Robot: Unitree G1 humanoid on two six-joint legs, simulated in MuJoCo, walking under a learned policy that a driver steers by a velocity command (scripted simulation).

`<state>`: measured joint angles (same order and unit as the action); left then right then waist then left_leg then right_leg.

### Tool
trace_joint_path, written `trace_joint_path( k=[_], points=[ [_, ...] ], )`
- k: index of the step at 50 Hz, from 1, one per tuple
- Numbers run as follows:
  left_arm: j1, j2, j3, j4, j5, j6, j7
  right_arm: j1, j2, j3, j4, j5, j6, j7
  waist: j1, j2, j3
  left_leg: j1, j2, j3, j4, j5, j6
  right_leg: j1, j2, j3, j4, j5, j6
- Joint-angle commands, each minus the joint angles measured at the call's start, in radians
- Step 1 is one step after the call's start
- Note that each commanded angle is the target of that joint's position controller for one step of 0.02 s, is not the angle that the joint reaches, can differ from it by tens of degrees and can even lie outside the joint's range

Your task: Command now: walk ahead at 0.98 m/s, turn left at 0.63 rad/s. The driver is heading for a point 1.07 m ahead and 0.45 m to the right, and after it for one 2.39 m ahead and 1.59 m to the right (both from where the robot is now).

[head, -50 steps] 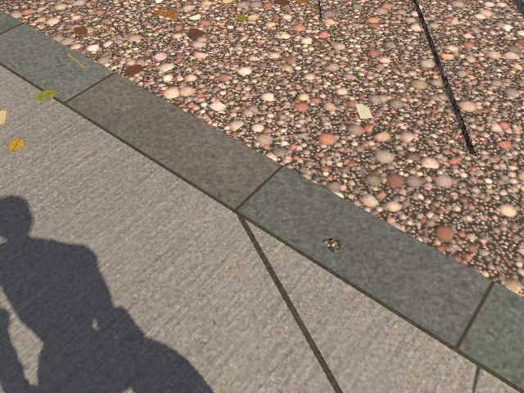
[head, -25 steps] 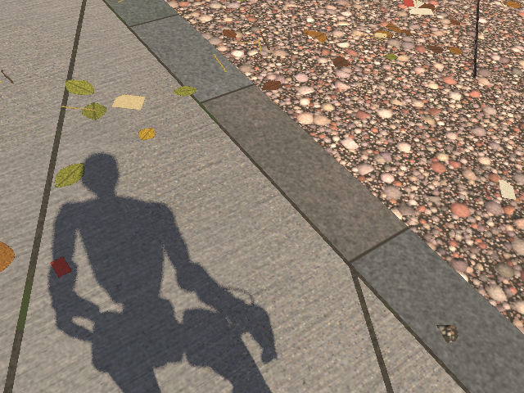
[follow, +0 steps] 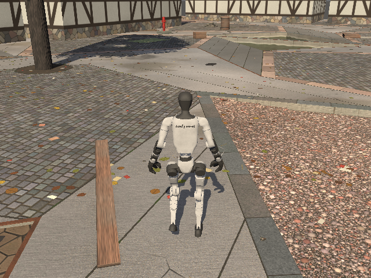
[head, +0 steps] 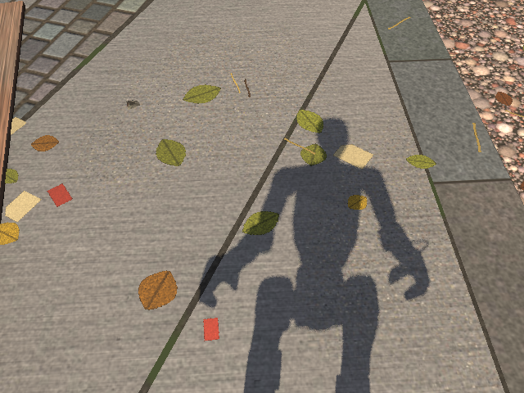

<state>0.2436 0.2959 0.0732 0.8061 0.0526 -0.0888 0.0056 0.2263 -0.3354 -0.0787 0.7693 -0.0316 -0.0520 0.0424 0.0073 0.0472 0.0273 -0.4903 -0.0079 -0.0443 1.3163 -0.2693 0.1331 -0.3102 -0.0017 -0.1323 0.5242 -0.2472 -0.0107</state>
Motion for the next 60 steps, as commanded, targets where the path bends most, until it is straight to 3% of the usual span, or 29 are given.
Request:
trace_joint_path(
  k=[1,4,7,10,11,13,14,15,16,17,19,23,27,30,32,35,36,37,38,39,41,44,47,53,55,57,58,59,60],
  points=[
    [0.122,-0.011,-0.016,0.025,-0.019,-0.047,-0.022,-0.029,0.079,0.044,-0.114,-0.021,0.011,0.03,-0.011,-0.111,0.008,-0.251,0.103,-0.099,-0.014,0.049,-0.007,0.134,-0.281,0.367,-0.364,-0.083,-0.123],
    [0.132,0.039,-0.012,0.044,-0.023,-0.063,-0.028,-0.148,0.038,0.052,-0.169,-0.019,0.005,0.033,-0.039,-0.094,0.078,-0.324,0.071,-0.111,-0.199,0.153,-0.025,0.112,-0.243,0.24,-0.433,0.043,-0.15],
    [0.166,0.061,-0.013,0.052,-0.053,-0.058,-0.031,-0.293,0.039,0.076,-0.202,-0.018,-0.017,0.057,-0.015,-0.041,0.111,-0.054,0.064,0.108,-0.553,0.328,-0.037,-0.004,-0.161,0.131,-0.539,0.257,-0.142],
    [0.222,0.169,0.005,0.072,-0.047,-0.051,-0.03,-0.324,0.013,0.074,-0.2,-0.01,-0.028,0.042,-0.011,-0.067,0.085,0.043,0.027,0.115,-0.669,0.266,-0.037,0.175,-0.211,0.128,-0.462,0.637,-0.154],
    [0.242,0.193,0.007,0.083,-0.046,-0.044,-0.026,-0.291,-0.009,0.066,-0.191,-0.015,-0.032,0.027,-0.028,-0.096,0.038,0.097,-0.009,0.12,-0.702,0.195,-0.035,0.255,-0.215,0.123,-0.353,0.851,-0.145],
    [0.239,0.213,0.01,0.092,-0.046,-0.023,-0.016,0.026,-0.077,0.031,-0.096,-0.025,-0.04,-0.007,-0.183,-0.137,-0.152,0.476,-0.04,0.101,-0.775,0.128,-0.024,0.208,-0.18,0.108,0.078,0.904,-0.119],
    [0.237,0.151,-0.004,0.069,-0.047,-0.022,-0.018,0.189,-0.154,0.003,-0.06,-0.048,-0.043,-0.031,-0.239,-0.094,-0.265,0.743,0.135,-0.065,-0.753,-0.049,-0.019,-0.021,-0.12,0.102,0.394,0.574,-0.112],
    [0.34,-0.047,-0.04,0.022,-0.073,-0.022,-0.027,0.231,-0.238,-0.017,-0.062,-0.077,-0.051,-0.042,-0.132,0.178,-0.428,0.996,0.457,-0.535,-0.838,-0.331,0.019,-0.341,-0.009,0.15,0.78,-0.24,-0.1],
    [0.273,0.04,-0.02,0.001,-0.089,-0.016,-0.021,0.231,-0.201,-0.018,-0.064,-0.043,-0.04,-0.039,-0.161,0.132,-0.454,0.885,0.481,-0.728,-1.023,-0.444,0.022,-0.407,-0.01,0.207,0.892,-0.173,-0.122],
    [0.165,0.067,-0.009,-0.015,-0.08,-0.008,-0.02,0.137,-0.122,0.0,-0.049,-0.032,-0.043,-0.037,-0.119,0.057,-0.237,0.724,0.411,-0.548,-1.035,-0.379,0.006,-0.465,-0.058,0.207,0.871,-0.047,-0.124],
    [0.132,0.026,-0.013,0.0,-0.06,0.009,-0.036,0.053,-0.034,0.015,-0.032,-0.02,-0.054,-0.03,-0.053,0.017,-0.078,0.501,0.319,-0.282,-1.075,-0.079,-0.028,-0.416,-0.111,0.201,0.789,0.019,-0.106],
    [0.069,-0.029,-0.014,-0.035,-0.032,0.072,-0.06,0.089,0.035,0.03,0.033,0.021,-0.084,-0.028,0.012,0.03,0.003,0.406,0.277,-0.016,-1.145,0.155,-0.06,-0.45,-0.151,0.174,0.764,0.064,-0.082],
    [-0.095,-0.021,-0.027,-0.094,-0.04,0.079,-0.079,0.101,0.048,0.035,0.067,0.01,-0.098,-0.033,0.01,0.014,0.061,0.384,0.165,0.241,-1.186,0.431,-0.1,-0.459,-0.096,0.075,0.612,0.269,-0.092],
    [-0.21,-0.01,-0.045,-0.159,-0.029,0.073,-0.098,0.134,-0.023,0.026,0.085,0.014,-0.099,-0.046,0.025,-0.012,0.133,0.403,0.195,0.335,-1.197,0.677,-0.126,-0.365,-0.077,-0.016,0.331,0.339,-0.139],
    [-0.206,0.025,-0.041,-0.155,-0.031,0.069,-0.101,0.17,-0.082,0.018,0.083,0.01,-0.086,-0.066,0.038,-0.004,0.085,0.499,0.205,0.357,-1.097,1.083,-0.137,-0.246,0.015,-0.097,0.247,0.323,-0.171],
    [0.185,0.124,0.001,-0.055,-0.038,0.072,-0.077,0.081,-0.186,-0.013,0.044,-0.005,-0.037,-0.09,0.254,0.074,-0.128,0.494,0.271,0.314,-0.592,1.405,-0.122,0.165,0.094,-0.056,0.244,0.152,-0.23],
    [0.372,0.171,0.031,0.008,-0.041,0.07,-0.055,0.04,-0.186,-0.017,0.025,-0.01,-0.022,-0.08,0.322,0.026,-0.202,0.358,0.245,0.289,-0.258,1.177,-0.101,0.402,0.103,0.021,0.172,0.072,-0.259],
    [0.3,0.215,0.063,0.01,-0.072,0.084,-0.033,-0.004,-0.091,-0.001,0.016,-0.009,-0.025,-0.057,0.266,-0.194,-0.104,0.079,0.022,0.271,0.169,0.156,-0.117,0.483,0.034,0.182,0.091,0.025,-0.288],
    [0.182,0.327,0.071,-0.036,-0.032,0.094,-0.035,0.115,0.002,0.033,-0.101,-0.006,-0.05,-0.048,0.055,-0.322,-0.186,-0.299,-0.057,0.122,0.434,-0.221,-0.164,0.674,-0.16,0.689,0.018,0.198,-0.465],
    [0.185,0.325,0.082,-0.075,-0.03,0.095,-0.026,0.063,-0.033,0.044,-0.143,-0.005,-0.081,-0.047,0.112,-0.197,-0.296,-0.418,-0.027,-0.045,0.422,-0.179,-0.154,0.731,-0.26,0.96,-0.222,-0.126,-0.533],
    [0.143,0.186,0.049,-0.042,-0.034,0.077,-0.01,-0.023,-0.063,0.042,-0.137,-0.014,-0.092,-0.047,0.025,0.059,-0.033,-0.359,0.076,-0.061,0.168,-0.082,-0.146,0.384,-0.21,0.842,-0.325,-0.17,-0.401],
    [0.101,0.143,0.028,-0.051,-0.048,0.029,-0.005,-0.014,-0.032,0.057,-0.133,-0.05,-0.024,-0.047,-0.056,0.075,0.041,-0.177,0.133,-0.045,-0.021,-0.101,-0.194,0.057,-0.092,0.639,-0.326,0.056,-0.365],
    [0.127,0.148,0.028,-0.054,-0.053,0.005,-0.01,-0.179,0.0,0.075,-0.208,-0.035,-0.008,-0.031,-0.017,0.031,0.09,-0.121,0.142,0.021,-0.29,0.049,-0.217,-0.073,-0.007,0.525,-0.355,0.212,-0.332],
    [0.208,0.183,0.048,-0.038,-0.061,0.012,-0.02,-0.339,0.007,0.088,-0.274,0.002,-0.019,-0.025,0.093,-0.095,0.011,0.009,0.027,0.043,-0.711,0.345,-0.17,0.141,0.005,0.529,-0.253,0.547,-0.226],
    [0.164,0.205,0.053,-0.053,-0.058,0.011,-0.011,-0.263,-0.04,0.07,-0.26,0.004,-0.026,-0.036,0.046,-0.105,-0.04,0.167,-0.01,0.018,-0.803,0.288,-0.156,0.185,-0.003,0.556,-0.149,0.672,-0.184],
    [0.084,0.262,0.063,-0.07,-0.048,0.005,-0.02,0.042,-0.133,0.026,-0.188,0.014,-0.033,-0.062,-0.136,-0.093,-0.211,0.506,-0.008,0.012,-0.802,0.144,-0.133,0.148,0.026,0.533,0.203,0.764,-0.142],
    [0.051,0.18,0.041,-0.093,-0.046,-0.008,-0.023,0.268,-0.199,-0.003,-0.148,-0.007,-0.037,-0.085,-0.226,-0.03,-0.328,0.76,0.143,-0.117,-0.773,-0.113,-0.105,-0.006,0.068,0.475,0.501,0.543,-0.132],
    [0.109,0.007,-0.003,-0.139,-0.074,-0.009,-0.02,0.3,-0.256,-0.014,-0.139,-0.053,-0.038,-0.09,-0.149,0.234,-0.397,0.958,0.432,-0.566,-0.913,-0.438,-0.056,-0.313,0.169,0.363,0.78,-0.291,-0.115],
    [0.163,0.061,-0.016,-0.16,-0.079,0.005,-0.014,0.168,-0.24,-0.025,-0.156,-0.042,-0.03,-0.075,-0.071,0.334,-0.409,0.883,0.482,-0.899,-1.061,-0.613,0.006,-0.442,0.109,0.296,0.893,-0.211,-0.121]
  ],
)
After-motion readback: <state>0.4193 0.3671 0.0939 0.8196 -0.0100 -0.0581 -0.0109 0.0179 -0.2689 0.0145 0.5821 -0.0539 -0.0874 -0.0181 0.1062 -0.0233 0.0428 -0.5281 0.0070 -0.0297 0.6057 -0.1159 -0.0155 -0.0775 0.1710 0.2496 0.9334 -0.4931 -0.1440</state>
